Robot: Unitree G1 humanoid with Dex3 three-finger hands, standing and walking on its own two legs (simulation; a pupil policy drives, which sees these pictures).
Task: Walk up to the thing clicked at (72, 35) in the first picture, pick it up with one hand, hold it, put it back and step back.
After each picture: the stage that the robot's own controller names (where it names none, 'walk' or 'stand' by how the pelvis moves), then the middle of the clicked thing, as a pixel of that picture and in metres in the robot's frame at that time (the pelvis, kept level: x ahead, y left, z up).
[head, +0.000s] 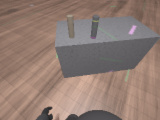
stand; (70, 27) +0.93 +0.29 +0.05
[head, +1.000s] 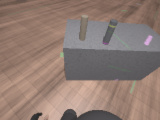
walk; (83, 28) +0.85 +0.13 +0.07
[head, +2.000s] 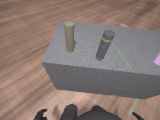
rise first; (69, 38) +0.59 +0.23 +0.08
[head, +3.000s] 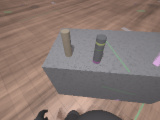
stand; (67, 44) +0.59 +0.25 +0.07
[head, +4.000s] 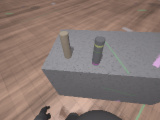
stand; (66, 46) +0.58 +0.25 +0.06
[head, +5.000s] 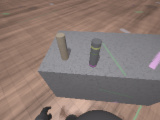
stand; (63, 48) +0.56 +0.27 +0.05
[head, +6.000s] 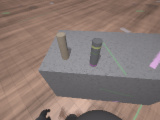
stand; (63, 47) +0.56 +0.27 +0.05
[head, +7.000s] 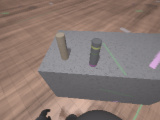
rise first; (62, 47) +0.56 +0.27 +0.05
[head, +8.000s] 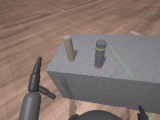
rise first; (69, 49) +0.57 +0.27 +0.06
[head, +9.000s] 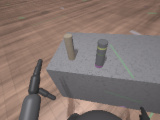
go down; (70, 48) +0.57 +0.26 +0.06
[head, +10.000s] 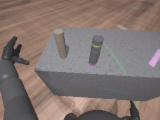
go down; (61, 45) +0.56 +0.25 +0.07
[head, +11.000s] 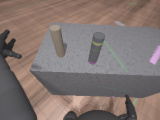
approach; (58, 43) +0.55 +0.25 +0.08
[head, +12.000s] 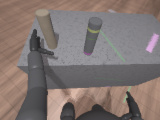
close in; (48, 32) +0.56 +0.27 +0.12
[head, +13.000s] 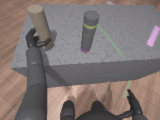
close; (43, 31) +0.55 +0.26 +0.13
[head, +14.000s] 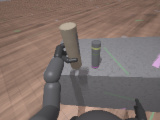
lift; (72, 49) +0.33 +0.12 +0.28
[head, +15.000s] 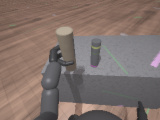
hold; (68, 52) +0.33 +0.14 +0.25
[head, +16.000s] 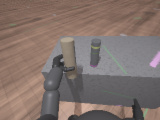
hold; (70, 60) +0.34 +0.15 +0.19
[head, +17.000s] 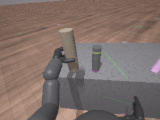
crouch; (70, 52) +0.34 +0.14 +0.26
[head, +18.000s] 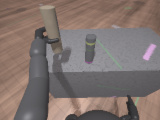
crouch; (53, 32) +0.48 +0.22 +0.26
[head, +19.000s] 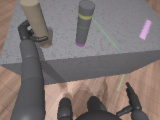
lower; (39, 28) +0.54 +0.23 +0.14
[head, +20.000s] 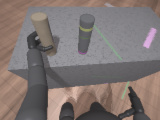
lower; (46, 38) +0.50 +0.23 +0.12
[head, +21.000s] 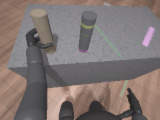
lower; (45, 35) +0.51 +0.23 +0.13
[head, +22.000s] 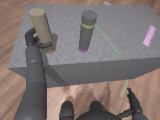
lower; (44, 35) +0.52 +0.24 +0.13
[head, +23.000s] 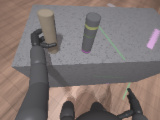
open; (50, 35) +0.52 +0.22 +0.13
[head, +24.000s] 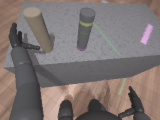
withdraw; (41, 34) +0.51 +0.24 +0.13
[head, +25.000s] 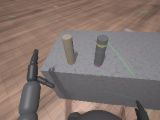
sink last; (69, 51) +0.49 +0.22 +0.10
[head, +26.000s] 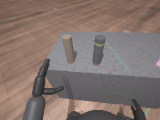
stand; (69, 50) +0.51 +0.23 +0.09
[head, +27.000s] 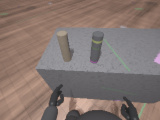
stand; (65, 48) +0.51 +0.23 +0.11
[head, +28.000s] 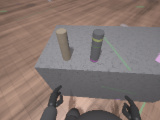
stand; (64, 46) +0.51 +0.24 +0.11
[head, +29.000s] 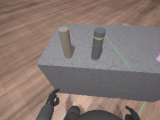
stand; (66, 44) +0.53 +0.23 +0.11
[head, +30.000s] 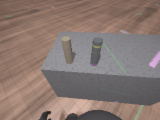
stand; (67, 51) +0.53 +0.23 +0.06
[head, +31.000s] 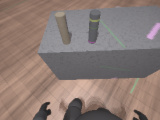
walk; (63, 30) +0.64 +0.26 +0.08
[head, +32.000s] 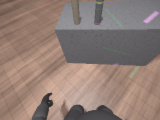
walk; (75, 12) +0.98 +0.23 +0.08
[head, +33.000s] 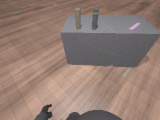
stand; (77, 19) +1.18 +0.25 +0.07
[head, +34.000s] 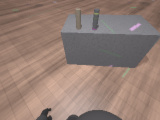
stand; (78, 19) +1.17 +0.24 +0.05
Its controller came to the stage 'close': yes
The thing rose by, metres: 0.23
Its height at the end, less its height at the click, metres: +0.00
